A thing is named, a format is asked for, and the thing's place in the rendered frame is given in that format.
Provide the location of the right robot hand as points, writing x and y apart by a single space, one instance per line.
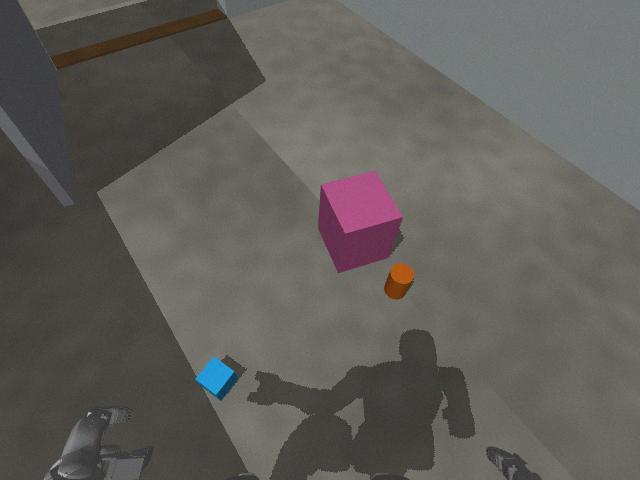
512 466

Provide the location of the left robot arm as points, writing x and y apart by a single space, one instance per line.
77 465

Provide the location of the left robot hand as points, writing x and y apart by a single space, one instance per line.
88 434

